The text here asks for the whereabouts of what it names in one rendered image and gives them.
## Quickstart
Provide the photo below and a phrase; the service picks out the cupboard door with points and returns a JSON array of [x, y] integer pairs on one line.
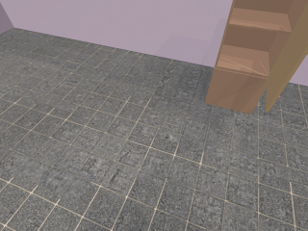
[[292, 55]]

